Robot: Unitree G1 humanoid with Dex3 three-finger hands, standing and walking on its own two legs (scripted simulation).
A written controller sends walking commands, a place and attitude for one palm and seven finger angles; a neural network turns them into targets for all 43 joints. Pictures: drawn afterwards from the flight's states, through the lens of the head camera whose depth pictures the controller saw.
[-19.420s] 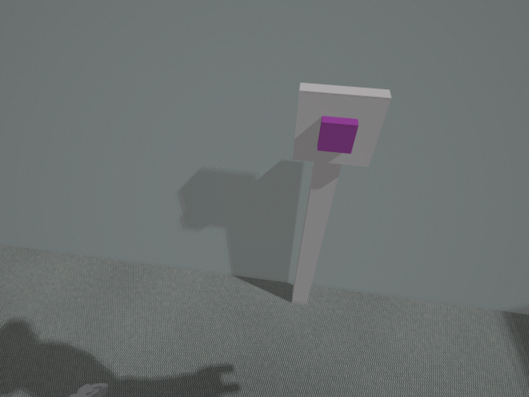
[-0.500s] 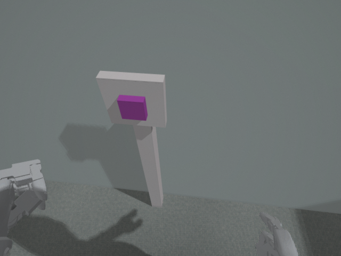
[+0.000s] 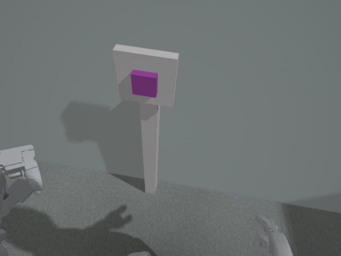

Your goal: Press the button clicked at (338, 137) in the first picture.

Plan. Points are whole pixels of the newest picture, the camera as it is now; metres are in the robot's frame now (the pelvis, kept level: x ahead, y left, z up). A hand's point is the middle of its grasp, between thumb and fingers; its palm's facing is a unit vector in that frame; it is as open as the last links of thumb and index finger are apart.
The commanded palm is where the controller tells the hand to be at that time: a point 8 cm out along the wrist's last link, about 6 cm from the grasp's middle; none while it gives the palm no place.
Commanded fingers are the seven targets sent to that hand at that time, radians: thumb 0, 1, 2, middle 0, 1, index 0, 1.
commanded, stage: step back with the hand held close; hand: left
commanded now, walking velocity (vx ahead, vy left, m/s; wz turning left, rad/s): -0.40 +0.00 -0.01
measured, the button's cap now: (145, 83) +0.53 +0.11 +0.11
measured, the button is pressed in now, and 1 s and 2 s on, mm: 0 0 0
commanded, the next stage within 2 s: stop stepping back and stand still in 0.44 s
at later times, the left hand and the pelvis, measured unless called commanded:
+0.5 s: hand out of the picture +0.12 +0.23 +0.19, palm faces +0.19 -0.89 -0.42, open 3.1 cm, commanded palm +0.05 +0.28 +0.19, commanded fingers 0.00 0.90 0.90 -1.30 -1.50 -1.30 -1.50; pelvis -0.10 +0.01 +0.02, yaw -4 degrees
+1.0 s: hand out of the picture +0.03 +0.23 +0.21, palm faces +0.19 -0.85 -0.48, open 3.1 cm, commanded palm -0.03 +0.30 +0.19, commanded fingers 0.00 0.90 0.90 -1.30 -1.50 -1.30 -1.50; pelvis -0.19 +0.04 +0.02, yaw -6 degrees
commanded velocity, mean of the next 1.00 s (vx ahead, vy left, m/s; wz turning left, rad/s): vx -0.11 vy -0.01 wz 0.01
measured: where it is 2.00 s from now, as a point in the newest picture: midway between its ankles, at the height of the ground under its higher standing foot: outside the picture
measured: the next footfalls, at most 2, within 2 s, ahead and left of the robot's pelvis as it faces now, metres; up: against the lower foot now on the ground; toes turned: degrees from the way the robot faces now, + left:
right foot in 0.56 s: -0.15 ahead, -0.05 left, +0.00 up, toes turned -6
left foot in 0.76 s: -0.12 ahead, +0.15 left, +0.00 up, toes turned -3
